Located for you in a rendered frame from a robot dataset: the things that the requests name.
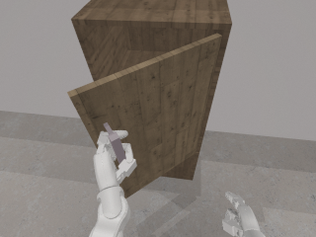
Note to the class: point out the robot left forearm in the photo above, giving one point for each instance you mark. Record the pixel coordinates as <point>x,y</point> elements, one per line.
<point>113,213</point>

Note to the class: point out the cupboard door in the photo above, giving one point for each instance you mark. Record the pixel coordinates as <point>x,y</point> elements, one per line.
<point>161,104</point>

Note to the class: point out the robot right hand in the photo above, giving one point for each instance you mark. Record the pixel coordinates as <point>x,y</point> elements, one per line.
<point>237,222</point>

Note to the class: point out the handle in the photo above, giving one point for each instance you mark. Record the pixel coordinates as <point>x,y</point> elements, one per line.
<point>115,142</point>

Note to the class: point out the robot left hand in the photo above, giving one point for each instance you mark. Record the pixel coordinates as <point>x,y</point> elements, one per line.
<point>104,165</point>

